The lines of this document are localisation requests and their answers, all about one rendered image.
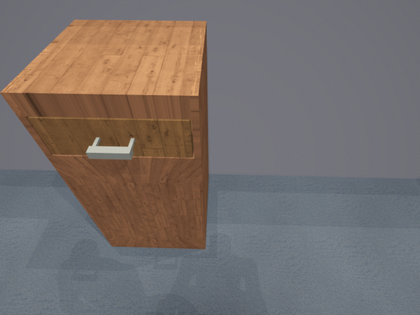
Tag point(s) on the cabinet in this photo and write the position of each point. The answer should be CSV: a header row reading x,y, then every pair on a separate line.
x,y
144,69

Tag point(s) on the handle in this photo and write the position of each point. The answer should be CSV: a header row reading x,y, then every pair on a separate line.
x,y
110,152

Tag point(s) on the drawer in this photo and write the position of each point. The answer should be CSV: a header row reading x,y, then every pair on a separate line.
x,y
153,137

